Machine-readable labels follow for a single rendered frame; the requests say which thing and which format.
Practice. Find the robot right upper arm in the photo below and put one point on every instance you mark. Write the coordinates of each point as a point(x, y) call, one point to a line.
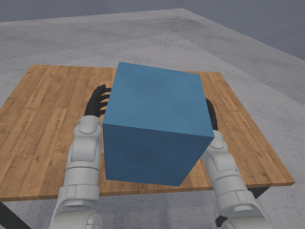
point(251, 222)

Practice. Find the right robot hand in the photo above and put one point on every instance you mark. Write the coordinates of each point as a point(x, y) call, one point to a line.
point(212, 114)

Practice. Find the left robot forearm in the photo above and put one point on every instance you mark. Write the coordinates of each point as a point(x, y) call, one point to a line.
point(80, 188)

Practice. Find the carton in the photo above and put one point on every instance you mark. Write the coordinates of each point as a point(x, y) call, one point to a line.
point(156, 125)

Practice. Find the robot left upper arm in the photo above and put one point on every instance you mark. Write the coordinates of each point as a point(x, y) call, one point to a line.
point(81, 219)

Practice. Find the left robot hand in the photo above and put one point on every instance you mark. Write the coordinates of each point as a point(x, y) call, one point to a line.
point(94, 105)

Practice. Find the table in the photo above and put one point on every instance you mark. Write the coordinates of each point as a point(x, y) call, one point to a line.
point(37, 124)

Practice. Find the right robot forearm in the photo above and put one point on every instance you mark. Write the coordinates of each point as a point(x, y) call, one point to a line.
point(233, 200)

